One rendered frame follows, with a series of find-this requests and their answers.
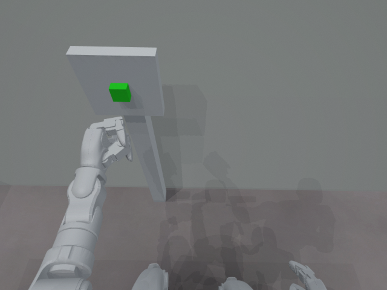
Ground left robot hand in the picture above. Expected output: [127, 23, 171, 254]
[80, 117, 133, 173]

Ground robot left forearm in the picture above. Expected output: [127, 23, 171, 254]
[28, 166, 107, 290]

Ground left robot thigh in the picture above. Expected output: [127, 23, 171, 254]
[132, 268, 168, 290]

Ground right robot hand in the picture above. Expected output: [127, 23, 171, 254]
[289, 260, 327, 290]

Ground button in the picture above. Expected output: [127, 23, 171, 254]
[109, 83, 131, 102]

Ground robot left shin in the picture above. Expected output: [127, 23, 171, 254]
[148, 263, 160, 268]

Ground left robot upper arm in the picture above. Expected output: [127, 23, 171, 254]
[30, 278, 92, 290]

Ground panel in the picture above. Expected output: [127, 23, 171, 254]
[66, 46, 166, 202]

